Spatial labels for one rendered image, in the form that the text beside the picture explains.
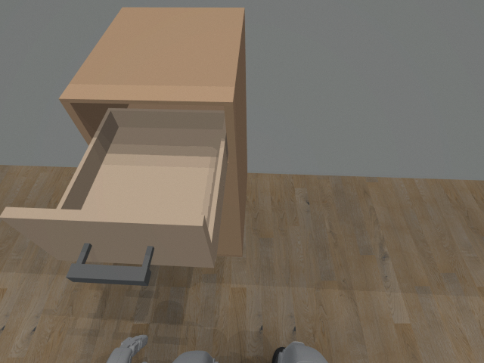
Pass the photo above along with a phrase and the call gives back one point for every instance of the robot right shin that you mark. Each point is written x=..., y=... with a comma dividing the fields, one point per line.
x=295, y=343

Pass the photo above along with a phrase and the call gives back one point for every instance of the cabinet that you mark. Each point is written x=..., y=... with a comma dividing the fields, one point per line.
x=174, y=59

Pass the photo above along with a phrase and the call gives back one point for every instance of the robot left hand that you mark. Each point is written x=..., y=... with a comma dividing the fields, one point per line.
x=129, y=347

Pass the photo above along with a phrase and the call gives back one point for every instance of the drawer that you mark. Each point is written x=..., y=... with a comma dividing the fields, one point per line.
x=150, y=177

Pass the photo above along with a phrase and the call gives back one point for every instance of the right robot thigh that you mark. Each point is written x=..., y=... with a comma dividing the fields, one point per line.
x=300, y=354

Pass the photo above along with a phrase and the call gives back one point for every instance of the handle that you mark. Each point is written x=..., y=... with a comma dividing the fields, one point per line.
x=110, y=274

